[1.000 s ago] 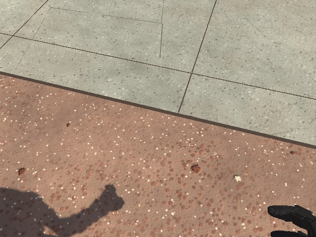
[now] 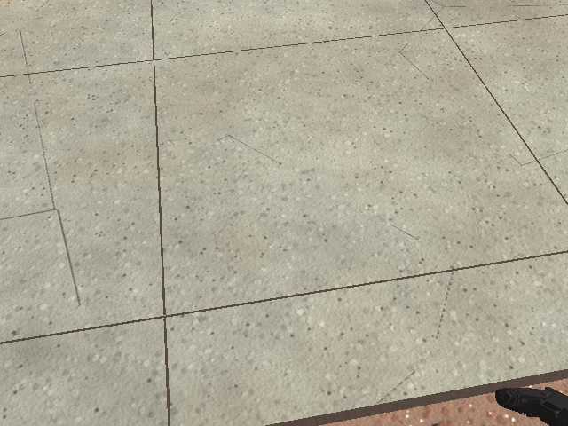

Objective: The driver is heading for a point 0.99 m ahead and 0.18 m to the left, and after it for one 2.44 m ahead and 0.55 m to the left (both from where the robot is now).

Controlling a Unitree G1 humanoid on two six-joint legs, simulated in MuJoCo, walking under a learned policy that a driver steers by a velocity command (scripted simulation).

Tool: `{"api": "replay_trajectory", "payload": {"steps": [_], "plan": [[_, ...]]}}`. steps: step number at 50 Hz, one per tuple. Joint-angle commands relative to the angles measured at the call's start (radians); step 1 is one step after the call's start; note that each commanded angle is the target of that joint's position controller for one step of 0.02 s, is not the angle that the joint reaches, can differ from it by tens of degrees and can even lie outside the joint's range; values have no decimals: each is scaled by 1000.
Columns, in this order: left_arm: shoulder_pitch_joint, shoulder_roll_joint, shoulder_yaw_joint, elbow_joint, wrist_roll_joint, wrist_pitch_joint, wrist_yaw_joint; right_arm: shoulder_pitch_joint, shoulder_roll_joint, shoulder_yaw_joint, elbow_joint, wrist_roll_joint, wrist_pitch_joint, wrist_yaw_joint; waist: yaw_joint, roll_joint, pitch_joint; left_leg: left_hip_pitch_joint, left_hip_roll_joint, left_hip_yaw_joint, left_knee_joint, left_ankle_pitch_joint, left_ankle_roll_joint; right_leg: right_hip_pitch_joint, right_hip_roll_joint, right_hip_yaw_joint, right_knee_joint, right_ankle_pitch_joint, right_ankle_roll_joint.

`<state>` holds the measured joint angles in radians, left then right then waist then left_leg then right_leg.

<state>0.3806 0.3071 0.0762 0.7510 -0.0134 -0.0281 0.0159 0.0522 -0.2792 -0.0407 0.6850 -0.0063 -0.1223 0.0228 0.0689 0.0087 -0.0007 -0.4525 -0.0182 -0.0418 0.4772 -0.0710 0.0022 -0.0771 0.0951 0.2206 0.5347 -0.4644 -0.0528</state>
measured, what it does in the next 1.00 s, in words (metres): walks ahead, turning left: right foot, then left foot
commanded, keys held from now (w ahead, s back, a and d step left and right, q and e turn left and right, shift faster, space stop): w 0.32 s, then w+q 0.68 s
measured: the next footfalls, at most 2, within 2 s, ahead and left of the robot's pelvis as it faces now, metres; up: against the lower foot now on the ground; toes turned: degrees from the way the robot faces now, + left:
right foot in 0.50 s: +0.42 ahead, -0.15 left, +0.00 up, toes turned +0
left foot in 1.00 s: +0.65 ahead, +0.16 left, +0.00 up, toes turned +20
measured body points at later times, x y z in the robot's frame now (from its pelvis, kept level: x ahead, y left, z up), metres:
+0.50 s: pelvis +0.26 -0.02 +0.00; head +0.30 -0.03 +0.45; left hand +0.53 +0.19 -0.05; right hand +0.22 -0.31 -0.13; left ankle +0.12 +0.12 -0.72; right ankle +0.38 -0.14 -0.73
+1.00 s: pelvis +0.52 +0.02 +0.00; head +0.55 +0.04 +0.44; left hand +0.45 +0.30 -0.13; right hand +0.79 -0.15 -0.08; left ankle +0.61 +0.14 -0.72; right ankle +0.38 -0.15 -0.72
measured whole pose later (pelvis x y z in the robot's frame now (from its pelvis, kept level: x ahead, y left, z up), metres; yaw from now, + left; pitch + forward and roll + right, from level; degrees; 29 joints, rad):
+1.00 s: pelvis +0.52 +0.02 +0.00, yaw +17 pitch +2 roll -3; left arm 0.33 0.30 0.09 0.87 -0.02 -0.05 0.01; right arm 0.07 -0.27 -0.05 0.67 0.02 -0.02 0.06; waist 0.07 0.02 0.04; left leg -0.53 0.04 0.05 0.61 -0.13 0.09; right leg 0.10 -0.05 -0.28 0.36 -0.44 0.05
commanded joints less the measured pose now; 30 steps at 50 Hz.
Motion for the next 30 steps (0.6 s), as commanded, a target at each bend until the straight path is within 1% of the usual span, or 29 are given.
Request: {"api": "replay_trajectory", "payload": {"steps": [1, 2, 3, 4, 5, 6, 7, 8, 10, 11, 13, 16, 18, 20, 22, 23, 24, 25, 26, 27, 28, 29, 30], "plan": [[139, -15, -19, -80, -15, -24, -4, 341, -291, -95, 38, -14, -3, -3, -97, 326, -308, 773, 392, -643, -118, -231, 281, -522, 23, -63, 596, -52, 17], [112, 80, -6, -60, -24, -29, -1, 343, -198, -75, 36, 17, -1, 6, -130, 227, -244, 754, 405, -763, -192, -484, 274, -663, -34, -17, 716, -101, 24], [-14, 132, 8, -76, -22, -30, -1, 294, -144, -59, 28, 19, 2, 4, -154, 124, -113, 639, 364, -619, -204, -471, 231, -699, -69, -22, 742, -12, 21], [-86, 123, 6, -94, -10, -31, 1, 242, -130, -50, 19, 5, 9, 3, -139, 53, -54, 533, 321, -500, -212, -358, 208, -677, -105, -65, 719, 55, 23], [-129, 110, 6, -108, 5, -37, -2, 215, -111, -43, 25, 1, 13, 2, -125, 45, -2, 450, 288, -422, -232, -245, 212, -669, -134, -80, 662, 103, 26], [-127, 95, 6, -111, 6, -40, -8, 202, -96, -35, 28, -7, 12, -1, -100, 72, 2, 400, 256, -359, -249, -160, 202, -621, -165, -92, 614, 140, 26], [-115, 78, 3, -107, 4, -40, -12, 202, -86, -32, 33, -5, 11, -2, -89, 94, -2, 377, 234, -316, -267, -105, 201, -590, -174, -108, 577, 154, 30], [-109, 60, -1, -104, 2, -38, -14, 210, -88, -31, 41, 1, 10, -2, -85, 101, -9, 366, 227, -284, -278, -56, 209, -578, -178, -125, 543, 156, 36], [-153, 34, -11, -122, 8, -37, -16, 229, -119, -39, 58, 12, 9, -6, -91, 90, 6, 350, 234, -235, -309, 22, 230, -595, -190, -149, 445, 188, 51], [-186, 24, -17, -132, 11, -39, -16, 236, -135, -43, 66, 14, 11, -9, -98, 77, 13, 348, 235, -212, -321, 48, 233, -601, -194, -156, 382, 229, 58], [-245, 9, -25, -143, 10, -44, -22, 251, -153, -46, 79, 17, 19, -13, -116, 69, 18, 345, 219, -155, -333, 77, 220, -579, -192, -171, 256, 341, 64], [-331, 6, -29, -158, 3, -51, -32, 293, -165, -45, 106, 25, 28, -15, -146, 67, 33, 335, 199, -88, -327, 105, 197, -509, -165, -198, 104, 476, 68], [-393, 10, -27, -179, -2, -57, -39, 342, -162, -43, 131, 32, 37, -15, -164, 63, 50, 343, 212, -106, -308, 107, 193, -477, -146, -199, 49, 498, 66], [-423, 24, -22, -195, -4, -66, -49, 360, -172, -45, 144, 35, 49, -19, -155, 69, 60, 382, 236, -139, -273, 114, 183, -462, -133, -189, -1, 463, 52], [-385, 54, -9, -187, -3, -75, -52, 352, -194, -53, 149, 36, 60, -26, -115, 80, 45, 406, 253, -165, -218, 160, 163, -379, -120, -187, -47, 414, 32], [-310, 76, 4, -166, 0, -77, -47, 334, -198, -54, 147, 37, 64, -28, -65, 77, 6, 389, 231, -147, -141, 256, 144, -255, -106, -202, -86, 413, 12], [-181, 120, 26, -130, 8, -78, -37, 331, -174, -45, 142, 30, 63, -28, -3, 61, -84, 329, 176, -111, 15, 304, 114, -47, -121, -198, -86, 420, -17], [0, 195, 47, -108, 26, -75, -24, 315, -108, -20, 106, 5, 58, -28, 72, -44, -245, 140, 105, -64, 317, 70, 72, 247, -313, -12, -43, 435, -82], [44, 251, 57, -86, 29, -60, -28, 454, -9, 9, 92, 21, 42, -27, 13, -319, -378, -189, -19, -8, 630, -494, 18, 503, -532, 388, -135, 248, -221], [40, 152, 35, -86, 20, -56, -28, 413, -116, -17, 110, 45, 37, -28, 44, -224, -317, -288, 27, -93, 756, -505, 15, 433, -505, 446, -205, 81, -212], [-20, 109, 20, -84, 12, -58, -26, 327, -160, -34, 88, 55, 36, -27, 38, -171, -173, -333, 65, -82, 777, -414, 19, 314, -471, 295, -228, 95, -173], [-84, 83, 10, -83, 15, -61, -28, 286, -149, -35, 83, 47, 41, -30, 8, -121, -105, -302, 100, -64, 754, -335, 14, 194, -428, 188, -257, 177, -152], [-132, 55, 3, -78, 18, -64, -32, 265, -136, -38, 78, 35, 48, -31, -18, -116, -51, -274, 123, -62, 715, -283, 9, 98, -394, 106, -291, 251, -144]]}}
Keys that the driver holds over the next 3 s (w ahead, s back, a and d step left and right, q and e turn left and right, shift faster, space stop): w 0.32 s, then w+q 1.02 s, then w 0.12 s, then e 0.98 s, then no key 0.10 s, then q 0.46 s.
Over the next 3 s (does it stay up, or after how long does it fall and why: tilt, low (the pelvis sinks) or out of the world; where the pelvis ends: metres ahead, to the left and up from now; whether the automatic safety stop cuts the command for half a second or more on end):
stays up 0.94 0.14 0.01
